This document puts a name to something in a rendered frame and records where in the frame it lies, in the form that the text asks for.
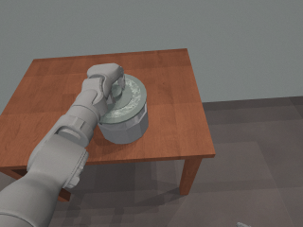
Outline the lid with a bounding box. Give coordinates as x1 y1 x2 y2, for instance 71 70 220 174
99 74 147 125

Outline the robot left forearm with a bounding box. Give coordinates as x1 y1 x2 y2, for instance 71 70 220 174
27 72 113 172

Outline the left robot upper arm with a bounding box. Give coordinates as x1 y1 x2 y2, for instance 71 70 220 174
0 133 89 227

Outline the knob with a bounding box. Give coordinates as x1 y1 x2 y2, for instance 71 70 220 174
111 84 123 100

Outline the left robot hand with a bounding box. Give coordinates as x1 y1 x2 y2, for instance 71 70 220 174
86 62 126 104

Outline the pot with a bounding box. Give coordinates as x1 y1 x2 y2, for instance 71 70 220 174
98 102 149 145

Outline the table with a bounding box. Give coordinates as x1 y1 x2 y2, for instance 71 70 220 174
0 48 216 202

